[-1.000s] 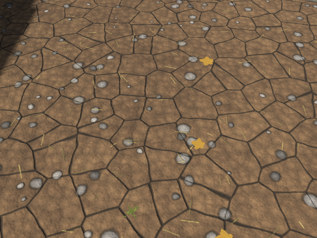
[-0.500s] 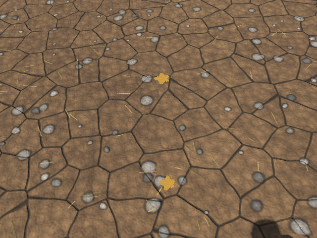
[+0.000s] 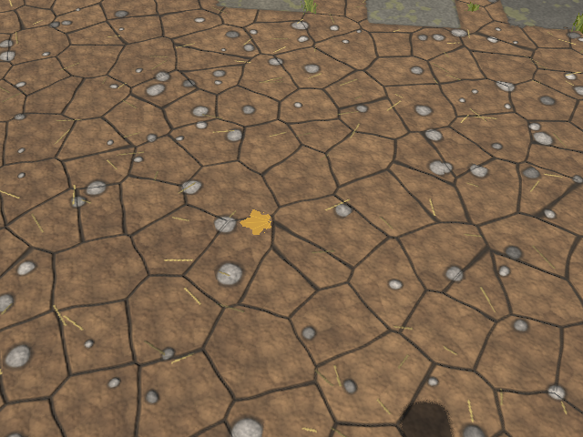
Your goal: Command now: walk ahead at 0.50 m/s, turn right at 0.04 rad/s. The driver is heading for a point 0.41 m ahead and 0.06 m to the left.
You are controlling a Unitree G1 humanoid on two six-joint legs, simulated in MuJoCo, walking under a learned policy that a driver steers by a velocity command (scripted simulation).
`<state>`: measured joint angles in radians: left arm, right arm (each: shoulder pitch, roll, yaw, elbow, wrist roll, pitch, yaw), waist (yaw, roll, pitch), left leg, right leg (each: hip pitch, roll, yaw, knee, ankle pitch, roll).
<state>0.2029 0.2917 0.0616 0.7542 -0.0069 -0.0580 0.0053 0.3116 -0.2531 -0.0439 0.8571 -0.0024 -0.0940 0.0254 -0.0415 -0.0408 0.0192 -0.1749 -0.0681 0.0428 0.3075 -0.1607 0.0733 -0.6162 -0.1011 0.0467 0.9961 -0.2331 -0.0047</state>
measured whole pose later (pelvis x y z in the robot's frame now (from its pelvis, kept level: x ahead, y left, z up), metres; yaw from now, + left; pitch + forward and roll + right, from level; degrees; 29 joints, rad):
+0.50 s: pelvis +0.19 -0.05 -0.01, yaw +7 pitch +2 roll -1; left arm 0.10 0.24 0.05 0.79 0.03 -0.03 0.02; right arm 0.21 -0.31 -0.07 0.82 0.01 0.05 -0.04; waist -0.01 0.03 0.06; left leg -0.53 0.06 -0.01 1.01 -0.44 -0.06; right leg -0.36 -0.02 -0.12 0.43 -0.09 -0.05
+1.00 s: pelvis +0.22 -0.02 -0.01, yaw +11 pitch -1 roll +0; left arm 0.14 0.26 0.05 0.98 0.00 0.02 0.02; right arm 0.11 -0.22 -0.03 0.89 -0.01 -0.01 -0.01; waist 0.01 0.00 0.03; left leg -0.23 -0.02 0.02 0.48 -0.24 0.02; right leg -0.21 -0.04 0.00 0.48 -0.26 0.03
